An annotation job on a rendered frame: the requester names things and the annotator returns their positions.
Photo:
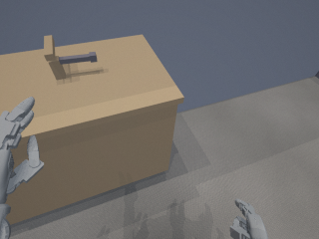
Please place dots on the counter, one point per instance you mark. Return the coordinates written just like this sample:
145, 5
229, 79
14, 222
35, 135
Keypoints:
99, 125

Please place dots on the tap lever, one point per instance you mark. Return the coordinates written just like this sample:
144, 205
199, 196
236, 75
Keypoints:
91, 57

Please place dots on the left robot hand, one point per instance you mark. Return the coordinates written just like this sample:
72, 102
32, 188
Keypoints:
11, 126

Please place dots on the right robot hand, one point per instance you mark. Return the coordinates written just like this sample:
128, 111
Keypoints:
251, 228

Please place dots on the robot left forearm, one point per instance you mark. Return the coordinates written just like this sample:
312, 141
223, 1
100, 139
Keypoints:
5, 227

